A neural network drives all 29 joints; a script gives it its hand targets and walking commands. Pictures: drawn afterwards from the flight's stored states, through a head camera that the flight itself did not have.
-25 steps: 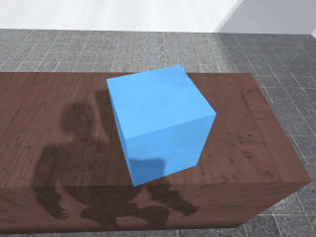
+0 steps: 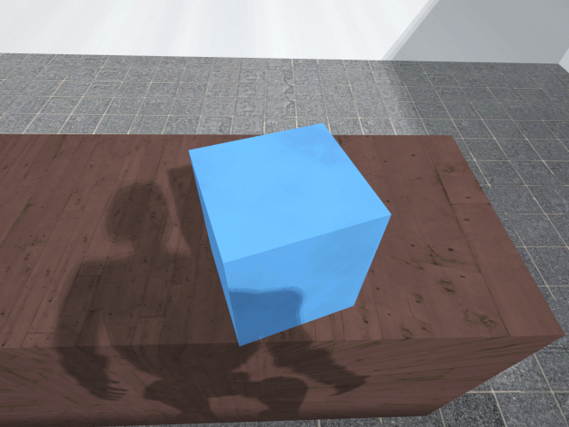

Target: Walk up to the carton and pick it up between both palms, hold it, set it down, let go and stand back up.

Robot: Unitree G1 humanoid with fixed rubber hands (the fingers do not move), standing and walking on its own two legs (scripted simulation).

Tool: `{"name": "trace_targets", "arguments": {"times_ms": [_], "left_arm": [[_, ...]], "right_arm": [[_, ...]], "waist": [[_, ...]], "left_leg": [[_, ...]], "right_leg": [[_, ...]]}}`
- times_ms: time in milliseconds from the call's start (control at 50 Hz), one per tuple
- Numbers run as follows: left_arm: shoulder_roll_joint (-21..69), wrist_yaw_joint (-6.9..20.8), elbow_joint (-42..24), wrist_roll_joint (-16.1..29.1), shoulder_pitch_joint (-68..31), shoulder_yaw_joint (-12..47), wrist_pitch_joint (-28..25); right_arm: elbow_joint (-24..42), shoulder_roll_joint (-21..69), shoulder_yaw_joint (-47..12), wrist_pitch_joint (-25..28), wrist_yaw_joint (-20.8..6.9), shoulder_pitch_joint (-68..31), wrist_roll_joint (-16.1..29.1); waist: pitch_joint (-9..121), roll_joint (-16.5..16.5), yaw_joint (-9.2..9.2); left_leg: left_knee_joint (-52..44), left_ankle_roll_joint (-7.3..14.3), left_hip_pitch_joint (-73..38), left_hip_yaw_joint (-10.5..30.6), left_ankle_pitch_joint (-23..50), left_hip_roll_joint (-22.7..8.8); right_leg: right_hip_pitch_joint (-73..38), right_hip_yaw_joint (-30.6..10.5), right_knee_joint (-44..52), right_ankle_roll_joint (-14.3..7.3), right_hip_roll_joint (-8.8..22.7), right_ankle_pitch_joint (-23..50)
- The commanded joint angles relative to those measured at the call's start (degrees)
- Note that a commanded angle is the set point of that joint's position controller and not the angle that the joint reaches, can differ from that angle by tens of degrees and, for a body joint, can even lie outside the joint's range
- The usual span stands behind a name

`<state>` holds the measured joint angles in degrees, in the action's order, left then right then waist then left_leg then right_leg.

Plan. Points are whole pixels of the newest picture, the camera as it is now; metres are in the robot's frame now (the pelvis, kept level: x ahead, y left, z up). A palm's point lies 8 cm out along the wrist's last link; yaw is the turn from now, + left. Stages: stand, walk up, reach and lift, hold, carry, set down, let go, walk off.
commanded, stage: stand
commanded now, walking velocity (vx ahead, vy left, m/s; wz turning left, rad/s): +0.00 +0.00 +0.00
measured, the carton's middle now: (280, 236) +0.39 +0.01 +0.03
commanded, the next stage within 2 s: none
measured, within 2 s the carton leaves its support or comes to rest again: neither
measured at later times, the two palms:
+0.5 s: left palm out of the picture +0.07 +0.28 -0.13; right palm out of the picture +0.07 -0.28 -0.13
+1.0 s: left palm out of the picture +0.07 +0.28 -0.13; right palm out of the picture +0.06 -0.27 -0.13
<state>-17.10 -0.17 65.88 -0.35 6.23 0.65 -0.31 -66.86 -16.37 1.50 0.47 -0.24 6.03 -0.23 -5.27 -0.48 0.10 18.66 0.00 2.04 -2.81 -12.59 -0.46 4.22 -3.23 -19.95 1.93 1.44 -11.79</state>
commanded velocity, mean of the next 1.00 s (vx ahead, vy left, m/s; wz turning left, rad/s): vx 0.00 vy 0.00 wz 0.00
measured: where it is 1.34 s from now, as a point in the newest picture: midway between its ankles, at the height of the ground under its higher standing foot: outside the picture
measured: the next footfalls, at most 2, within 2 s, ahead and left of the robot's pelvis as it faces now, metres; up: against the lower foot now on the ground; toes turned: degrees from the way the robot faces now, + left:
none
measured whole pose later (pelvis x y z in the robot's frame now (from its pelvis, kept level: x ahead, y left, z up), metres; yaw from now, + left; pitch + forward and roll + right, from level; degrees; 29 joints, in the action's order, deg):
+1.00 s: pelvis +0.01 +0.00 +0.00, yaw +0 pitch -4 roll +0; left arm -17.3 -0.5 64.1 -0.4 7.5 0.4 -0.1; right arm -65.7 -16.0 1.7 0.3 -0.1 7.4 -0.3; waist -4.7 -0.8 0.3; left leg 18.8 0.1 0.8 -2.9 -13.7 -0.3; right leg 3.2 -3.2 -20.5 2.0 1.6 -13.2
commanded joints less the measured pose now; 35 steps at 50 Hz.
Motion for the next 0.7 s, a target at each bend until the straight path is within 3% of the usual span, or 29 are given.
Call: {"name": "trace_targets", "arguments": {"times_ms": [0, 20, 80, 100, 120, 160, 180, 340, 360, 380, 400, 420, 440, 500, 560, 600, 620, 680], "left_arm": [[-13.7, -0.9, -4.2, 0.2, -2.5, -2.6, -1.5], [-13.3, -1.0, -4.0, 0.1, -1.5, -2.8, -1.5], [-13.6, -1.0, -3.9, 0.4, -1.5, -2.7, -1.2], [-14.6, -1.2, -3.7, -0.1, -1.9, -2.9, -1.2], [-13.3, -1.1, -4.4, 0.2, -0.6, -2.5, -1.5], [-14.9, -1.1, -4.7, 0.2, -2.7, -3.0, -1.4], [-14.3, -1.2, -4.2, 0.3, -1.1, -2.8, -1.3], [-13.5, -1.0, -4.9, 0.0, -1.3, -2.7, -1.1], [-14.3, -1.1, -4.7, 0.0, -2.2, -2.8, -1.2], [-14.3, -1.2, -5.0, 0.0, -1.3, -3.2, -1.3], [-14.3, -1.3, -5.3, -0.1, -2.3, -3.0, -1.2], [-13.2, -1.4, -5.6, 0.1, -2.2, -2.6, -1.2], [-14.6, -1.3, -4.9, -0.2, -1.6, -3.0, -1.4], [-14.3, -1.4, -5.4, 0.3, -1.4, -3.0, -1.4], [-13.9, -1.3, -5.6, 0.1, -0.3, -2.9, -1.5], [-14.4, -1.4, -5.6, -0.2, -1.3, -3.0, -1.5], [-13.6, -1.4, -5.5, 0.1, -1.0, -2.7, -1.3], [-13.2, -1.6, -5.8, 0.1, -1.6, -2.6, -1.4]], "right_arm": [[3.8, -14.6, 1.9, 1.6, 1.0, -1.5, 0.0], [3.9, -15.9, 2.5, 1.8, 0.9, -1.4, -0.1], [4.6, -15.6, 2.6, 1.3, 1.0, -2.4, 0.3], [4.4, -14.5, 2.3, 1.2, 1.1, -1.6, 0.0], [4.3, -15.0, 2.1, 1.5, 1.2, -1.0, 0.2], [3.8, -15.3, 2.1, 1.3, 1.1, -1.1, 0.2], [3.8, -15.4, 2.6, 1.3, 1.1, -1.9, -0.2], [4.4, -15.6, 2.3, 1.7, 1.0, -2.1, -0.2], [4.5, -15.8, 2.7, 1.6, 1.1, -1.3, -0.1], [4.5, -14.7, 2.5, 1.4, 0.9, -2.1, -0.1], [4.7, -14.4, 2.2, 1.3, 0.8, -1.5, -0.2], [4.6, -14.6, 2.6, 1.5, 1.0, -2.4, 0.0], [4.3, -15.5, 2.7, 1.4, 1.1, -1.8, 0.0], [4.7, -15.1, 2.7, 1.2, 1.0, -1.1, 0.1], [4.6, -14.9, 2.8, 1.2, 1.0, -0.6, 0.0], [4.4, -15.5, 3.3, 1.1, 1.1, -1.0, 0.0], [4.8, -15.8, 3.2, 1.1, 1.0, -1.2, -0.1], [4.7, -15.0, 3.0, 1.1, 1.1, -1.1, 0.1]], "waist": [[6.4, 0.7, 0.09], [6.2, -0.5, -0.31], [6.9, 0.9, -0.04], [6.0, -0.5, 0.14], [5.6, 2.4, 0.01], [5.3, -1.4, -0.10], [5.5, 0.9, -0.39], [7.1, -1.0, -0.11], [5.1, 0.5, 0.53], [6.7, -0.8, -0.21], [4.6, -0.5, 0.39], [4.9, 0.9, -0.06], [5.7, -0.4, 0.27], [6.3, 1.8, 0.61], [6.4, -1.6, 0.04], [5.4, 0.8, 0.47], [6.8, 0.7, 0.66], [5.7, -0.4, 0.92]], "left_leg": [[-3.4, 0.5, -1.0, 4.7, 18.1, -7.5], [-3.1, 0.4, -0.9, 4.1, 16.4, -7.3], [-3.3, 0.7, -2.4, 4.8, 18.0, -7.4], [-3.1, 0.6, -1.5, 4.7, 18.4, -7.5], [-3.0, 0.9, -1.6, 4.3, 18.4, -7.5], [-4.1, 0.5, -1.3, 5.0, 17.1, -7.5], [-3.6, 1.0, -1.1, 4.7, 15.7, -7.5], [-2.8, 0.6, -2.2, 4.3, 19.5, -7.5], [-3.2, 0.8, -1.3, 4.1, 18.9, -7.4], [-3.1, 1.0, -2.8, 4.7, 18.2, -7.5], [-3.2, 0.8, -1.1, 4.5, 16.7, -7.5], [-2.9, 1.0, -0.9, 4.7, 17.1, -7.4], [-2.9, 1.0, -2.3, 4.4, 17.9, -7.6], [-2.9, 0.9, -2.0, 4.1, 18.5, -7.3], [-2.4, 0.8, -2.6, 4.2, 20.7, -7.4], [-2.5, 1.1, -2.4, 3.9, 20.3, -7.6], [-2.3, 0.9, -3.2, 3.9, 20.4, -7.6], [-2.6, 1.2, -2.9, 4.2, 20.1, -7.5]], "right_leg": [[0.1, -3.2, 2.9, -2.7, 5.6, 18.5], [-0.1, -2.8, 2.7, -3.3, 5.9, 18.7], [-0.1, -2.7, 2.7, -2.7, 5.5, 19.0], [0.7, -2.6, 2.5, -3.1, 5.8, 18.2], [0.9, -3.5, 3.0, -3.4, 6.2, 18.9], [0.9, -2.6, 2.6, -2.8, 5.5, 18.2], [0.3, -3.2, 2.8, -3.3, 6.2, 17.1], [0.3, -2.6, 1.6, -3.5, 6.1, 20.4], [1.0, -2.8, 1.7, -3.5, 6.3, 19.2], [0.7, -2.2, 2.2, -3.1, 5.5, 18.5], [1.8, -2.2, 2.6, -3.2, 5.7, 17.3], [0.8, -3.1, 2.8, -3.2, 6.1, 18.6], [1.5, -2.5, 2.3, -3.3, 6.1, 19.4], [0.6, -3.2, 2.0, -3.5, 6.2, 20.0], [0.6, -1.9, 1.5, -3.4, 5.5, 20.8], [1.3, -2.4, 1.3, -3.7, 6.0, 20.7], [1.2, -2.3, 1.8, -2.9, 5.8, 20.9], [1.5, -2.2, 1.6, -3.4, 6.0, 21.2]]}}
